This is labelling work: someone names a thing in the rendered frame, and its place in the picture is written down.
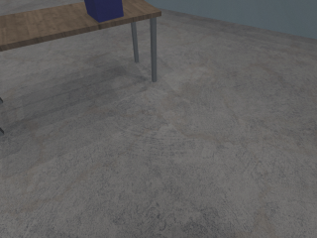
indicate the carton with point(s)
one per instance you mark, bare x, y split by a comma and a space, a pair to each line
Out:
104, 10

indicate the table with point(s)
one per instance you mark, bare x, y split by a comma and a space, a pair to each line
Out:
42, 25

